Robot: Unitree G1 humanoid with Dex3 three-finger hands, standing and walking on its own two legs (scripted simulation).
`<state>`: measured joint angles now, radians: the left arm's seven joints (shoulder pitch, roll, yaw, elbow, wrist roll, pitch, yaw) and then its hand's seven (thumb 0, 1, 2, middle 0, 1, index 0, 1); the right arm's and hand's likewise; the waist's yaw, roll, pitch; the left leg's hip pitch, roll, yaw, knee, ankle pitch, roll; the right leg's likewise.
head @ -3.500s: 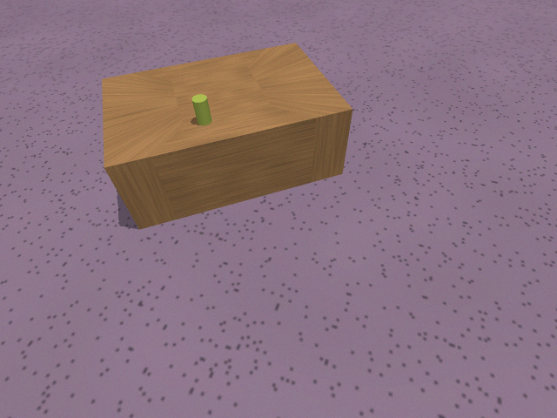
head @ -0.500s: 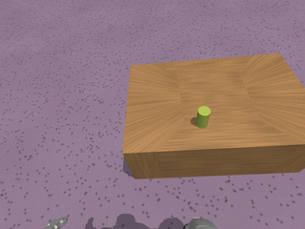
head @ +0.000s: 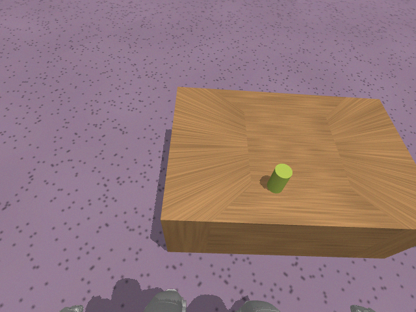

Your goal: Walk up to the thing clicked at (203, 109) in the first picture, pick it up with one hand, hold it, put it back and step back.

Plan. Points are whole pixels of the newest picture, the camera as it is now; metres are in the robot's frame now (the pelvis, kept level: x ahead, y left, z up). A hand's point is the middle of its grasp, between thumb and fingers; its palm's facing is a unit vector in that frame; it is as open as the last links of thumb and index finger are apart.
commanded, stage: walk up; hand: right
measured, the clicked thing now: (279, 178) +0.57 -0.24 -0.31
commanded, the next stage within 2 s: stand in 1.74 s
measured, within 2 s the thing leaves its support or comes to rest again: neither
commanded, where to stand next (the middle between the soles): +0.10 -0.02 m, yaw -1 degrees
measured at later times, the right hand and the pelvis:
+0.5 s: hand out of the picture +0.09 -0.25 -0.14, palm faces +0.00 +0.95 -0.31, open 7.4 cm; pelvis +0.00 -0.01 +0.01, yaw -1 degrees
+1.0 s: hand out of the picture +0.10 -0.27 -0.13, palm faces +0.05 +0.94 -0.34, open 7.4 cm; pelvis +0.03 -0.01 +0.02, yaw -2 degrees
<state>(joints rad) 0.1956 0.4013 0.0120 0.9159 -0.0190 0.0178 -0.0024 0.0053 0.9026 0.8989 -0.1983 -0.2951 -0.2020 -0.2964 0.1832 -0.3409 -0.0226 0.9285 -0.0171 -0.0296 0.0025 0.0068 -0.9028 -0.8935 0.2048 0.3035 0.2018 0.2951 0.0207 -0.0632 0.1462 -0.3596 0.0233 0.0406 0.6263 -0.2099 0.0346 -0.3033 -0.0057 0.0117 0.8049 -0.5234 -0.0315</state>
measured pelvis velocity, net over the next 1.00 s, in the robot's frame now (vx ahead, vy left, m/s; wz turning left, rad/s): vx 0.03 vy -0.01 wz -0.04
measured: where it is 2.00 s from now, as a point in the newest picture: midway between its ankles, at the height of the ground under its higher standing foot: outside the picture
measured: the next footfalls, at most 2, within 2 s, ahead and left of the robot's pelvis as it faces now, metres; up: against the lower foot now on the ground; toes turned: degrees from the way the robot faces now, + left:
right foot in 0.18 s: +0.00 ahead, -0.15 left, +0.00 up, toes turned -3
